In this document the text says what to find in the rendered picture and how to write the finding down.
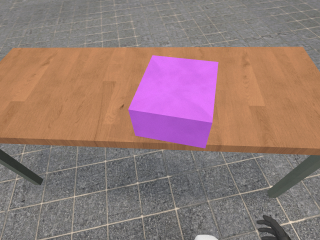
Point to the robot right hand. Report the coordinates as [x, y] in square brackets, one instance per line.
[275, 229]

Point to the table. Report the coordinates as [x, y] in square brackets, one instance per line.
[267, 100]

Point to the carton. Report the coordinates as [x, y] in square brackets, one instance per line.
[174, 101]

